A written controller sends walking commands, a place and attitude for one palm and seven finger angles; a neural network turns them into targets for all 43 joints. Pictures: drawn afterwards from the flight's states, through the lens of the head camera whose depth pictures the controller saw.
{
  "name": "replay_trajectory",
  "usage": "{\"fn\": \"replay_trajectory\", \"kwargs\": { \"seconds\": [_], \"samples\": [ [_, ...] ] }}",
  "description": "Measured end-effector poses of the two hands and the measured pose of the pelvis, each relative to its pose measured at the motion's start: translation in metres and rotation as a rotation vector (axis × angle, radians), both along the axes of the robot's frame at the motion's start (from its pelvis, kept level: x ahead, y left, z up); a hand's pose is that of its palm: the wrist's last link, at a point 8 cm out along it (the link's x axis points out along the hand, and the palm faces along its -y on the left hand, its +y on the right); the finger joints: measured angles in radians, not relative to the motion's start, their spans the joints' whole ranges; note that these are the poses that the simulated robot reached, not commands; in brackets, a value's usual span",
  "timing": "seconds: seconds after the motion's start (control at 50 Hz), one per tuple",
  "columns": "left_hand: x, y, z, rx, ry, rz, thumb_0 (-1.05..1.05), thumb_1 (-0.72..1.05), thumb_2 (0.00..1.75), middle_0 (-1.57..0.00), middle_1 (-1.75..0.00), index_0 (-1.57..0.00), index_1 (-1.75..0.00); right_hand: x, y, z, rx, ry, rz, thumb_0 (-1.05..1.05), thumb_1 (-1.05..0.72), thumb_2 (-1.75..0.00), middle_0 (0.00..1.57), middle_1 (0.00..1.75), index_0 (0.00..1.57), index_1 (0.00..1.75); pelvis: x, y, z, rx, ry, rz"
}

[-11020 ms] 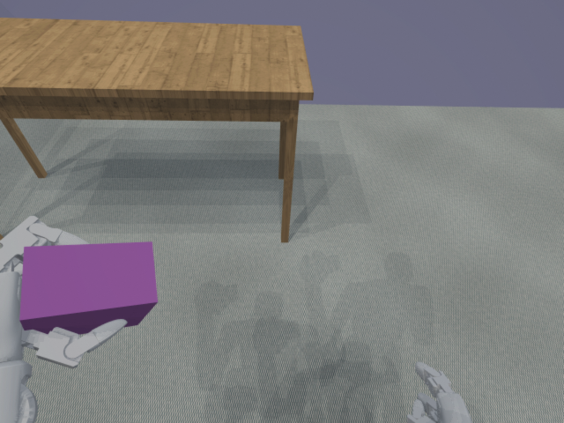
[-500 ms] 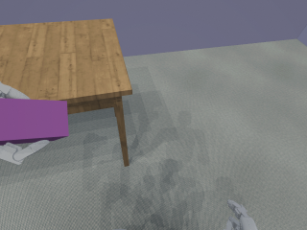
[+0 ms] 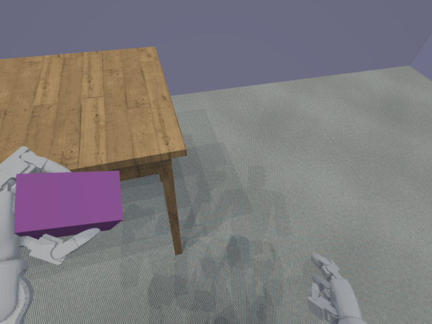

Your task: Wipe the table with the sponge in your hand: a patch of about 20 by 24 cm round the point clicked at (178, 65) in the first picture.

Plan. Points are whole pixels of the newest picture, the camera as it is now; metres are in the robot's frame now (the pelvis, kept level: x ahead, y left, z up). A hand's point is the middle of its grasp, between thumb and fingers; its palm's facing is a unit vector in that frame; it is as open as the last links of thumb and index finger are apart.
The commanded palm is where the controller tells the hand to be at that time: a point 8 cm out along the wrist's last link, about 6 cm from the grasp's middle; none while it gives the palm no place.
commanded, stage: shuffle to correct the standing spot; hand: left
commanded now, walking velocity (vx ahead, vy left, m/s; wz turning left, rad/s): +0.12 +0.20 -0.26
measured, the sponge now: (85, 206) +0.23 +0.22 +0.15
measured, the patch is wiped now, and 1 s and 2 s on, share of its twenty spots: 0.00 0.00 0.00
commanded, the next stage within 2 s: come to a stop and stand still in 1.90 s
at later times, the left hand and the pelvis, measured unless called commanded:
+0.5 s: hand (35, 175) +0.27 +0.30 +0.16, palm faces +0.35 -0.86 -0.38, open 10.5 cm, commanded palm +0.22 +0.33 +0.18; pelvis +0.03 +0.07 -0.02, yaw -6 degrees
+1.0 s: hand out of the picture +0.30 +0.39 +0.17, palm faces +0.30 -0.85 -0.43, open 10.5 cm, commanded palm +0.25 +0.44 +0.18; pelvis +0.06 +0.17 +0.00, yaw -5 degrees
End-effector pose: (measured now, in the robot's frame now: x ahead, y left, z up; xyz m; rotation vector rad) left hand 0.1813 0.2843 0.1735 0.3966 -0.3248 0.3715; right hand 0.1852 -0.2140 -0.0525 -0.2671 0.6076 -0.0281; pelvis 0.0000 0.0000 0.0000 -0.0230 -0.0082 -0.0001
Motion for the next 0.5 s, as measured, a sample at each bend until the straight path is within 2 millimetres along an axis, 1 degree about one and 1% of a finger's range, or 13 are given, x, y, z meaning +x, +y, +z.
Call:
{"fn": "replay_trajectory", "kwargs": {
  "seconds": [0.06, 0.12, 0.16, 0.22, 0.3, 0.36, 0.44, 0.5],
  "samples": [
    [0.013, 0.002, -0.008, 0.002, 0.038, -0.037, -0.01, -0.53, 1.00, -0.68, -1.37, -0.70, -1.36, 0.006, -0.001, 0.002, -0.010, -0.007, -0.037, 0.02, -0.90, -0.90, 0.20, 0.30, 0.20, 0.30, 0.008, 0.007, -0.002, -0.002, 0.004, -0.010],
    [0.024, 0.012, -0.015, 0.017, 0.069, -0.049, -0.01, -0.53, 1.00, -0.68, -1.37, -0.70, -1.36, 0.007, -0.002, 0.001, -0.024, 0.006, -0.070, 0.01, -0.90, -0.90, 0.20, 0.30, 0.20, 0.30, 0.014, 0.014, -0.005, 0.001, 0.003, -0.021],
    [0.030, 0.019, -0.015, 0.033, 0.073, -0.050, -0.01, -0.53, 1.00, -0.68, -1.37, -0.70, -1.36, 0.006, -0.001, -0.001, -0.031, 0.022, -0.086, 0.01, -0.90, -0.90, 0.20, 0.30, 0.20, 0.30, 0.018, 0.018, -0.007, 0.002, 0.001, -0.026],
    [0.035, 0.026, -0.011, 0.054, 0.055, -0.054, -0.02, -0.53, 1.00, -0.68, -1.37, -0.70, -1.36, 0.003, 0.002, -0.007, -0.035, 0.051, -0.098, 0.01, -0.90, -0.90, 0.20, 0.30, 0.20, 0.30, 0.022, 0.024, -0.009, 0.001, -0.004, -0.033],
    [0.039, 0.029, 0.000, 0.085, 0.000, -0.075, -0.02, -0.53, 1.00, -0.68, -1.37, -0.70, -1.36, -0.001, 0.011, -0.018, -0.027, 0.093, -0.097, 0.01, -0.90, -0.90, 0.20, 0.29, 0.20, 0.30, 0.029, 0.032, -0.013, -0.018, -0.006, -0.026],
    [0.038, 0.033, 0.004, 0.096, -0.046, -0.092, -0.02, -0.53, 1.00, -0.68, -1.37, -0.71, -1.36, -0.004, 0.019, -0.025, -0.021, 0.123, -0.095, 0.02, -0.90, -0.90, 0.20, 0.30, 0.20, 0.30, 0.029, 0.040, -0.017, -0.017, -0.005, -0.022],
    [0.039, 0.051, -0.001, 0.099, -0.072, -0.088, -0.01, -0.53, 1.00, -0.68, -1.37, -0.71, -1.36, -0.006, 0.030, -0.033, -0.023, 0.138, -0.122, 0.02, -0.90, -0.90, 0.20, 0.30, 0.20, 0.30, 0.031, 0.058, -0.025, -0.009, 0.003, -0.070],
    [0.051, 0.060, -0.005, 0.091, -0.037, -0.079, -0.01, -0.53, 1.00, -0.68, -1.37, -0.71, -1.36, -0.012, 0.043, -0.034, 0.011, 0.133, -0.168, 0.02, -0.90, -0.90, 0.20, 0.29, 0.20, 0.30, 0.033, 0.068, -0.022, 0.003, -0.019, -0.100]
  ]
}}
